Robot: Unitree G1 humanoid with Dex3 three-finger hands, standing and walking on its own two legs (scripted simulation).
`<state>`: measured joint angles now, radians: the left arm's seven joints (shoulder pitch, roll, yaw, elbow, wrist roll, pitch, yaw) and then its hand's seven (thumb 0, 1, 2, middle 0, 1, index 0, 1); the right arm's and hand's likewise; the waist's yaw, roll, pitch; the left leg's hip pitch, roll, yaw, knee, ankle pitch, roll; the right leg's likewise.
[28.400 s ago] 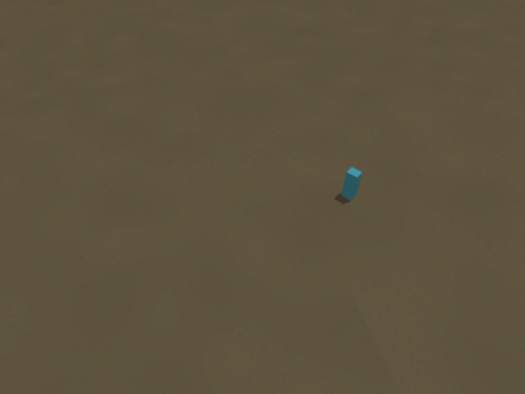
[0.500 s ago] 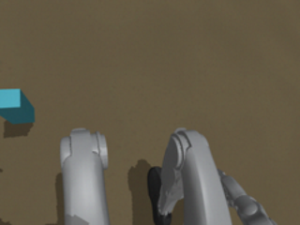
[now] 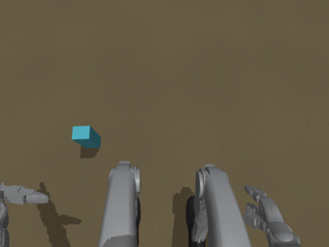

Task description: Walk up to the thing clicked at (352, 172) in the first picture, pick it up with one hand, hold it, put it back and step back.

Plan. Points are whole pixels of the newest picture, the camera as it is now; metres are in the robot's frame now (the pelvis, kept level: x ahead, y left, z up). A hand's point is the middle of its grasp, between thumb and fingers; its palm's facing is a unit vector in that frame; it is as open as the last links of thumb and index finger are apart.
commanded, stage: home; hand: left
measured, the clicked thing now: (87, 138) +0.42 +0.33 -0.39
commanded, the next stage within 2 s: none
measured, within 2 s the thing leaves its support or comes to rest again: neither
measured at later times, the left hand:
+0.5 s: hand (11, 187) +0.24 +0.24 +0.12, palm faces +0.23 -0.90 -0.38, open 17.5 cm
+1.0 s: hand (9, 211) +0.22 +0.20 +0.19, palm faces +0.18 -0.94 -0.30, open 17.4 cm
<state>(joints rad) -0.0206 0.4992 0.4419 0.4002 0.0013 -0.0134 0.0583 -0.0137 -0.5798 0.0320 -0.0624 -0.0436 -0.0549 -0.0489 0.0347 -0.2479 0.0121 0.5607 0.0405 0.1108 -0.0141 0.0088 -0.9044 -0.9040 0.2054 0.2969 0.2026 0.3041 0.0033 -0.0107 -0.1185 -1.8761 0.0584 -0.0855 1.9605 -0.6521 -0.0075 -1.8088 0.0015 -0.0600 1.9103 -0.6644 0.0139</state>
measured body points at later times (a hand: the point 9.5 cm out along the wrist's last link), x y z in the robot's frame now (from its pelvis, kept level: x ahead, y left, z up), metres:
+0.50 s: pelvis +0.07 +0.00 +0.21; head +0.13 +0.03 +0.66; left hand +0.23 +0.29 +0.15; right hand +0.24 -0.23 +0.13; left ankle +0.08 +0.13 -0.44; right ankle +0.08 -0.13 -0.44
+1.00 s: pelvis +0.08 +0.00 +0.25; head +0.10 +0.01 +0.70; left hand +0.21 +0.25 +0.21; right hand +0.26 -0.22 +0.18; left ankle +0.08 +0.13 -0.44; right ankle +0.08 -0.13 -0.44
